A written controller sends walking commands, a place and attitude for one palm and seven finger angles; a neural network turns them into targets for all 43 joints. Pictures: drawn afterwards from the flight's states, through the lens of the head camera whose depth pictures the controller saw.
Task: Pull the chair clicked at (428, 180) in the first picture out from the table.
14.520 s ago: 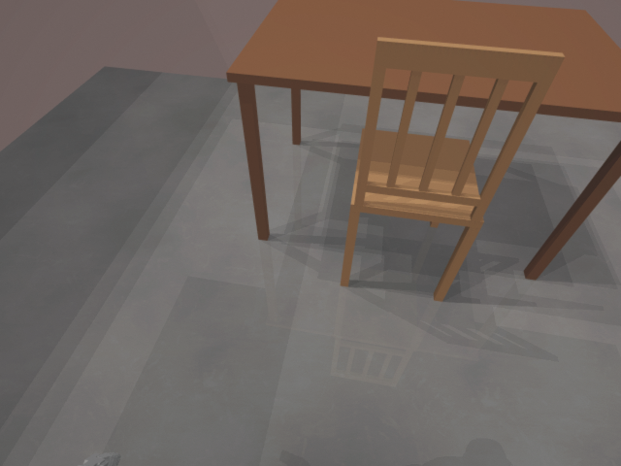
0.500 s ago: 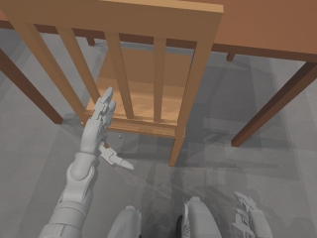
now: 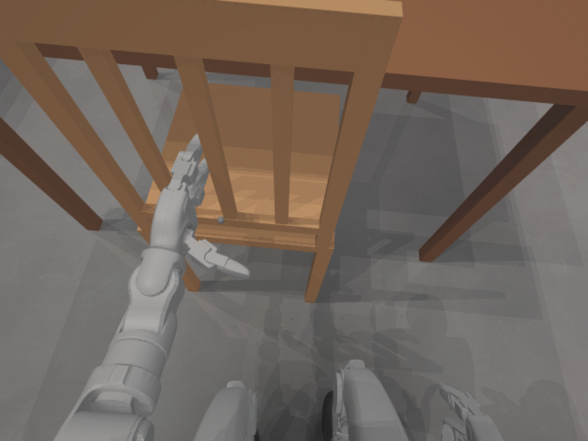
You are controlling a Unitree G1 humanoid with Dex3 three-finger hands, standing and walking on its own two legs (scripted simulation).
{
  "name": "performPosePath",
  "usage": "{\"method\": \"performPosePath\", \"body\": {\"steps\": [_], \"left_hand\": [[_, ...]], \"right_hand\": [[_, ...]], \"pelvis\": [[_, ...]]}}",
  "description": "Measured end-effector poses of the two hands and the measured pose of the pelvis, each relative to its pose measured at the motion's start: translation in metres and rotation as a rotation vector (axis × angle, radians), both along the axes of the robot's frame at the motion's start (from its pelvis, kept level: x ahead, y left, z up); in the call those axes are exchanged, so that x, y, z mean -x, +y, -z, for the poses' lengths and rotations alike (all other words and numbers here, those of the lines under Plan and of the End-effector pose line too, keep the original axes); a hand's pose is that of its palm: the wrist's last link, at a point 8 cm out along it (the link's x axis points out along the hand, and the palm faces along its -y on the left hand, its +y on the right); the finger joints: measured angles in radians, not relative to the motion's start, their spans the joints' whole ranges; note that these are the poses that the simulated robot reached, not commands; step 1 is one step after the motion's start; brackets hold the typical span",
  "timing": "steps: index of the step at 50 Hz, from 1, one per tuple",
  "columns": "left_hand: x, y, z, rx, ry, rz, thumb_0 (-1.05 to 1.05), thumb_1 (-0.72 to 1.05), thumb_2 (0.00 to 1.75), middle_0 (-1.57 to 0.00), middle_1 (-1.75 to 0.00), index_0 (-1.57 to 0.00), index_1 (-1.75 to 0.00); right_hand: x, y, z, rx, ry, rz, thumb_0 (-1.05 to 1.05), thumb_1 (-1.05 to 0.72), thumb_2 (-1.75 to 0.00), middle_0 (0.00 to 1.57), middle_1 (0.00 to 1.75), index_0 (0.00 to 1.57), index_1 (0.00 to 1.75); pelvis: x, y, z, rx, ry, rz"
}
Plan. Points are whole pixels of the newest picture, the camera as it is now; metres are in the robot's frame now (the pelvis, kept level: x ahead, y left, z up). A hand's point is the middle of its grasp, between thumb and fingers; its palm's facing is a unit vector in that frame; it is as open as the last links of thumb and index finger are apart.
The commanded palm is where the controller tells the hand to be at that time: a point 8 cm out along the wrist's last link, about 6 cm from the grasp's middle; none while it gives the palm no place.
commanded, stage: push the fingers through the gap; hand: left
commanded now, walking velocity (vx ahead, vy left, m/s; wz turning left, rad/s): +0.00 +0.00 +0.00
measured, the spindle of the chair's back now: (215, 158) +0.48 +0.10 +0.04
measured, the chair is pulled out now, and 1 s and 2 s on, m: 0.00 0.00 0.00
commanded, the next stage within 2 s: hook a spindle and tug to test in 0.84 s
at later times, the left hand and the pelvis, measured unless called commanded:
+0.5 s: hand (229, 191) +0.44 +0.09 +0.02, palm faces -0.13 -0.99 -0.04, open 17.0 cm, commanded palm +0.42 +0.14 +0.02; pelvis +0.00 +0.00 +0.00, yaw -1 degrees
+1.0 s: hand (233, 193) +0.44 +0.08 +0.02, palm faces -0.13 -0.99 -0.04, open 16.9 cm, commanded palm +0.42 +0.13 +0.02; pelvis -0.01 +0.00 +0.00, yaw +0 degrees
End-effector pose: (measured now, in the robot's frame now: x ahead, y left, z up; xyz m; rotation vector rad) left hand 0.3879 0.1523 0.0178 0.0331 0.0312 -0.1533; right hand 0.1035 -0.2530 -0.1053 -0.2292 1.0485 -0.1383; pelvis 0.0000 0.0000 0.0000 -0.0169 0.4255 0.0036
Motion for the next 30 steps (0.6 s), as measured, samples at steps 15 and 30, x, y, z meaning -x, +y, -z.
{"method": "performPosePath", "body": {"steps": [15,30], "left_hand": [[-0.027,-0.006,-0.002,-0.002,-0.017,-0.015,-0.01,-0.5,0.3,-0.06,-0.08,-0.06,-0.08],[-0.042,-0.012,-0.005,-0.003,-0.027,-0.022,-0.01,-0.5,0.3,-0.06,-0.08,-0.06,-0.08]], "right_hand": [[0.021,0.001,0.006,-0.007,0.057,0.026,0.01,-0.91,-0.9,0.21,0.3,0.2,0.3],[0.045,0.0,0.009,-0.016,0.125,0.054,0.01,-0.91,-0.9,0.21,0.3,0.2,0.3]], "pelvis": [[0.002,0.002,0.002,-0.001,0.016,0.008],[0.004,0.002,0.003,-0.003,0.027,0.015]]}}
